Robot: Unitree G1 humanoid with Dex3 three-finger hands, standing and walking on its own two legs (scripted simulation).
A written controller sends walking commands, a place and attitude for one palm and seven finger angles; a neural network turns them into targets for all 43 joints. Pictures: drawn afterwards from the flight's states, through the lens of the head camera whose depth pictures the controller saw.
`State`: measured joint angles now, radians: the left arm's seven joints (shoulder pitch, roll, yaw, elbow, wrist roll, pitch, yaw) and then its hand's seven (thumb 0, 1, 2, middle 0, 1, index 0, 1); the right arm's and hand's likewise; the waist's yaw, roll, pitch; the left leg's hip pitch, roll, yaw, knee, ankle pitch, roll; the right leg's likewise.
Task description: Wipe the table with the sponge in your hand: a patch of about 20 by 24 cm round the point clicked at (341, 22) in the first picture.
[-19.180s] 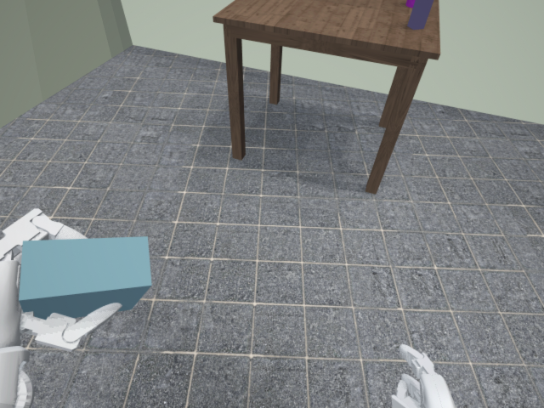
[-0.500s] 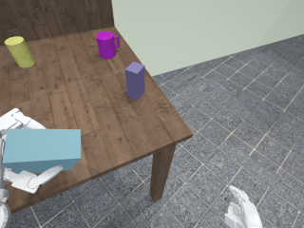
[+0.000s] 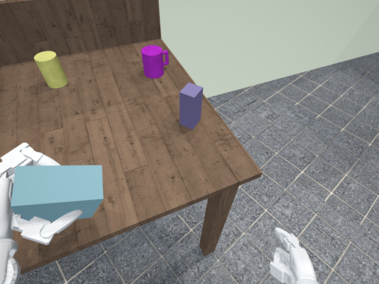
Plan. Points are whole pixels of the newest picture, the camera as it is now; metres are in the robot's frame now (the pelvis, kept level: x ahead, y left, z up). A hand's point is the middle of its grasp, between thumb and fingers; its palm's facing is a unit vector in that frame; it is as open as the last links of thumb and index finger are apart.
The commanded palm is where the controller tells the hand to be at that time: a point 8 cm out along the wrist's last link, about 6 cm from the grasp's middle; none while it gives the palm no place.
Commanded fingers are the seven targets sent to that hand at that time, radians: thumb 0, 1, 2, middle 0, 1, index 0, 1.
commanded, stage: come to a stop and stand still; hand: left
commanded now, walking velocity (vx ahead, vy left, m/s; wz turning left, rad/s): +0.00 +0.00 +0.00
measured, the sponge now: (71, 195) +0.22 +0.22 +0.13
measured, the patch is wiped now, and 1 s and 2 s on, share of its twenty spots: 0.00 0.00 0.00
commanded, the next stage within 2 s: look again from close up in 0.52 s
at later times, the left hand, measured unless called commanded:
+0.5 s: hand (18, 191) +0.21 +0.29 +0.15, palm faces +0.34 -0.85 -0.41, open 9.8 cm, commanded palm +0.16 +0.32 +0.17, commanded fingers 0.00 0.10 1.30 -1.20 -1.60 -1.20 -1.60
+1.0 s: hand (40, 195) +0.22 +0.26 +0.13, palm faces +0.29 -0.84 -0.46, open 9.8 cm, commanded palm +0.16 +0.29 +0.17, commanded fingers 0.00 0.10 1.30 -1.20 -1.60 -1.20 -1.60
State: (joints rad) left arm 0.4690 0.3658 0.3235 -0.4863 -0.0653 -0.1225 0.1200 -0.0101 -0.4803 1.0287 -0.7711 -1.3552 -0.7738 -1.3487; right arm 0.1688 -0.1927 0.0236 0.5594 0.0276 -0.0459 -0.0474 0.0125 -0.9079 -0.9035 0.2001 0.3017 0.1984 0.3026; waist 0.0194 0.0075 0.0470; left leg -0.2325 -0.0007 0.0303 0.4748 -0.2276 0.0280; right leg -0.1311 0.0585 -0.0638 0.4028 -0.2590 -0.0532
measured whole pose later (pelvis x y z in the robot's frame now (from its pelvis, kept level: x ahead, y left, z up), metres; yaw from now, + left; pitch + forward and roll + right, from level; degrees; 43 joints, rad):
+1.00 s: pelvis +0.01 +0.01 -0.01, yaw +2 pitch +4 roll -1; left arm 0.49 0.49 0.34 -0.44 -0.06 -0.30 0.08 -0.01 -0.48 1.03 -0.77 -1.35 -0.77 -1.35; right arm 0.28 -0.27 0.03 0.59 0.01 -0.14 0.02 0.01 -0.91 -0.90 0.20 0.30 0.20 0.30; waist 0.03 -0.06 0.02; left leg -0.36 -0.03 0.01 0.54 -0.26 0.04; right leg -0.25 0.04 -0.06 0.50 -0.32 -0.05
